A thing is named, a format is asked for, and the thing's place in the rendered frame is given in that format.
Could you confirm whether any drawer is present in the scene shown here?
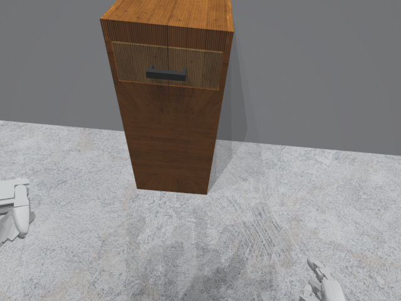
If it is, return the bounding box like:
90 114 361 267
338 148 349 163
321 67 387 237
112 41 223 89

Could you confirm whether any right robot hand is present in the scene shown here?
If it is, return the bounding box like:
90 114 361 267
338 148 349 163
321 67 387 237
299 257 346 301

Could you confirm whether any left robot hand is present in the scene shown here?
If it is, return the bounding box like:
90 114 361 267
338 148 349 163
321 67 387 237
0 177 36 247

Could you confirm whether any handle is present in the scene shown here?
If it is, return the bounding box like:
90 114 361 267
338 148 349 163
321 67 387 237
146 64 186 82

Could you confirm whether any cabinet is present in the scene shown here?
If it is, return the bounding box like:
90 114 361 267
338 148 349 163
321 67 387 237
100 0 234 195

